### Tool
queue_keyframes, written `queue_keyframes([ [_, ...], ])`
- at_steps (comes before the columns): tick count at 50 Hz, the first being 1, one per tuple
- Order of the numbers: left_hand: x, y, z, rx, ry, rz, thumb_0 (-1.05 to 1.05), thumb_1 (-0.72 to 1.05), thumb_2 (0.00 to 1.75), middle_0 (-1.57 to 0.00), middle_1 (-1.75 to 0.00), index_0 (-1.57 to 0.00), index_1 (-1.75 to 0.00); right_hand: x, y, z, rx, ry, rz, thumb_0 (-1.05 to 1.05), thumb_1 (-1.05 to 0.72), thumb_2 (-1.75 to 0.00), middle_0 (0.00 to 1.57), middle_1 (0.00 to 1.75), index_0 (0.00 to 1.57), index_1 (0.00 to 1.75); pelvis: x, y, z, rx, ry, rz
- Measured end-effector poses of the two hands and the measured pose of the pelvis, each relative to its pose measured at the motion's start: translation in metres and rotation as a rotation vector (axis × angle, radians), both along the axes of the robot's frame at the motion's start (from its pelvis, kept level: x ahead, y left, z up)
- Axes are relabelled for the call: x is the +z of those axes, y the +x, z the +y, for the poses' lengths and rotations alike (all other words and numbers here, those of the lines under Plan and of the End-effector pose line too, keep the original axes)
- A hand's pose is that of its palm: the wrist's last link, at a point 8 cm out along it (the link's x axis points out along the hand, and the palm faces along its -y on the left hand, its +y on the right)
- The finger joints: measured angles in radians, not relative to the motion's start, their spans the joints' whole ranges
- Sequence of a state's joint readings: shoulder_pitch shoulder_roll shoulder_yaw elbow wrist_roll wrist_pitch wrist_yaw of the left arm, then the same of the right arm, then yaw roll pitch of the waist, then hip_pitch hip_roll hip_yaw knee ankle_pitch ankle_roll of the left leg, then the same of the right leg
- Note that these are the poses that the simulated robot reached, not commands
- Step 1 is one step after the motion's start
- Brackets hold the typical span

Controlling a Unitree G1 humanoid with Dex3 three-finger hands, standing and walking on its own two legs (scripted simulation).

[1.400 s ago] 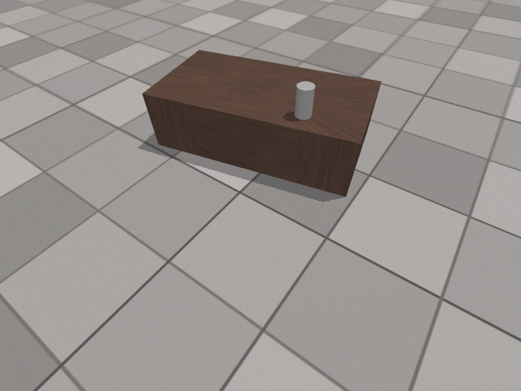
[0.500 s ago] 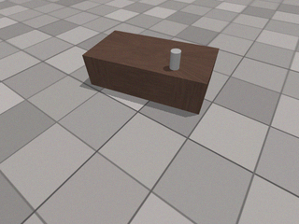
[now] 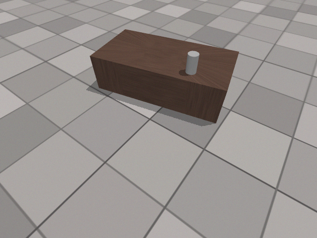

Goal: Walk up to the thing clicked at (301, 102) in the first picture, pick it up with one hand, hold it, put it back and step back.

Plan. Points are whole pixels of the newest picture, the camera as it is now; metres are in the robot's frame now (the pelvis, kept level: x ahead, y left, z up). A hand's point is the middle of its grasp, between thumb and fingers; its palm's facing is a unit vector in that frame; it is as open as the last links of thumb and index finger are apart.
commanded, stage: walk up
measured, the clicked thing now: (192, 63) +1.40 -0.24 -0.33
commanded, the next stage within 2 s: none
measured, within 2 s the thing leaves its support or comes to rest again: neither
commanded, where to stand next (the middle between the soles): +0.80 +0.05 m, yaw -8 degrees
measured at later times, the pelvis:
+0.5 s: pelvis +0.20 +0.00 -0.01, yaw -5 degrees
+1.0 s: pelvis +0.41 +0.07 +0.00, yaw -8 degrees
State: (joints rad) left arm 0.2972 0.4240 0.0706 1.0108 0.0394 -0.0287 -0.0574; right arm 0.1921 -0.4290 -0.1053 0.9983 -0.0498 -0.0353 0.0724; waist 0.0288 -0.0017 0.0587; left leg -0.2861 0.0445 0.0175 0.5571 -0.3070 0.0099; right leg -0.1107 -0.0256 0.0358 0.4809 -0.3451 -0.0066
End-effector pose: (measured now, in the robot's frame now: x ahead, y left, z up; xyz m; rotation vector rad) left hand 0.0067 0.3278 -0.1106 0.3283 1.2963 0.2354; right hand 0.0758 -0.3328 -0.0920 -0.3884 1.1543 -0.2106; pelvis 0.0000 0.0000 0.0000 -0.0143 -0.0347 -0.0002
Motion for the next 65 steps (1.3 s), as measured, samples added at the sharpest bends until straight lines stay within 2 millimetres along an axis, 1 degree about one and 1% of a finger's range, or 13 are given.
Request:
queue_keyframes([
  [2,-0.006,0.012,0.013,-0.013,0.010,0.029,0.01,0.91,0.90,-0.20,-0.30,-0.21,-0.30,0.001,0.006,0.006,-0.017,-0.016,-0.036,0.00,-0.91,-0.89,0.20,0.30,0.20,0.30,-0.005,0.012,0.009,-0.023,0.017,-0.002],
  [5,-0.004,0.044,0.021,-0.054,0.012,0.032,0.01,0.91,0.90,-0.20,-0.30,-0.20,-0.30,0.006,0.005,0.016,-0.066,-0.010,-0.045,0.00,-0.91,-0.89,0.20,0.30,0.20,0.30,0.000,0.031,0.016,-0.036,0.021,-0.005],
  [13,0.013,0.167,0.014,-0.170,-0.009,-0.097,0.01,0.91,0.90,-0.20,-0.30,-0.20,-0.30,-0.001,0.011,0.031,-0.136,0.036,0.035,0.00,-0.90,-0.89,0.20,0.30,0.21,0.30,0.006,0.092,0.020,-0.069,0.030,-0.023],
  [18,0.019,0.254,-0.005,-0.231,0.005,-0.177,0.01,0.91,0.90,-0.20,-0.30,-0.20,-0.30,-0.025,0.037,0.027,-0.173,0.075,0.064,0.00,-0.90,-0.89,0.20,0.30,0.21,0.30,-0.006,0.140,0.010,-0.085,0.035,-0.026],
  [22,0.017,0.312,-0.022,-0.243,0.027,-0.277,0.01,0.91,0.90,-0.20,-0.30,-0.20,-0.30,-0.048,0.076,0.020,-0.167,0.094,0.088,0.01,-0.91,-0.89,0.20,0.30,0.20,0.30,-0.020,0.177,-0.002,-0.078,0.010,-0.032],
  [27,0.027,0.339,-0.032,-0.221,0.008,-0.297,0.00,0.91,0.89,-0.20,-0.30,-0.21,-0.30,-0.038,0.147,0.021,-0.117,0.106,0.037,0.01,-0.91,-0.89,0.20,0.30,0.20,0.30,-0.009,0.215,-0.002,-0.084,0.004,-0.034],
  [31,0.026,0.347,-0.024,-0.215,0.002,-0.244,0.00,0.91,0.89,-0.20,-0.30,-0.21,-0.30,-0.022,0.201,0.021,-0.084,0.095,-0.028,0.01,-0.91,-0.89,0.20,0.30,0.20,0.30,-0.002,0.245,0.005,-0.095,-0.004,-0.023],
  [37,0.009,0.365,0.013,-0.186,-0.006,-0.161,0.01,0.90,0.89,-0.20,-0.30,-0.21,-0.30,-0.004,0.269,0.029,-0.057,0.036,-0.052,0.00,-0.91,-0.89,0.20,0.30,0.20,0.30,-0.006,0.298,0.027,-0.103,-0.026,-0.007],
  [41,-0.014,0.393,0.046,-0.181,0.003,-0.101,0.01,0.90,0.89,-0.20,-0.30,-0.21,-0.30,0.001,0.308,0.041,-0.064,-0.023,-0.095,0.00,-0.91,-0.89,0.20,0.30,0.20,0.30,-0.019,0.338,0.049,-0.115,-0.003,-0.009],
  [45,-0.018,0.434,0.059,-0.195,0.006,-0.070,0.01,0.91,0.90,-0.20,-0.30,-0.20,-0.30,0.009,0.323,0.058,-0.115,-0.032,-0.110,0.00,-0.91,-0.89,0.20,0.30,0.20,0.30,-0.015,0.369,0.060,-0.126,-0.002,-0.013],
  [52,0.001,0.510,0.056,-0.239,-0.022,-0.105,0.01,0.91,0.90,-0.20,-0.30,-0.20,-0.30,0.013,0.334,0.081,-0.158,0.005,-0.022,0.00,-0.91,-0.89,0.20,0.30,0.21,0.30,0.002,0.421,0.067,-0.139,0.010,-0.010],
  [59,0.016,0.589,0.037,-0.278,-0.011,-0.142,0.01,0.91,0.90,-0.20,-0.30,-0.20,-0.30,-0.007,0.358,0.081,-0.194,0.060,0.046,0.00,-0.90,-0.89,0.20,0.30,0.21,0.30,0.001,0.474,0.060,-0.144,0.022,-0.007],
  [65,0.017,0.651,0.014,-0.291,0.029,-0.248,0.01,0.91,0.90,-0.20,-0.30,-0.20,-0.30,-0.038,0.407,0.065,-0.194,0.089,0.060,0.01,-0.91,-0.89,0.20,0.30,0.21,0.30,-0.016,0.518,0.042,-0.144,0.009,-0.020],
])
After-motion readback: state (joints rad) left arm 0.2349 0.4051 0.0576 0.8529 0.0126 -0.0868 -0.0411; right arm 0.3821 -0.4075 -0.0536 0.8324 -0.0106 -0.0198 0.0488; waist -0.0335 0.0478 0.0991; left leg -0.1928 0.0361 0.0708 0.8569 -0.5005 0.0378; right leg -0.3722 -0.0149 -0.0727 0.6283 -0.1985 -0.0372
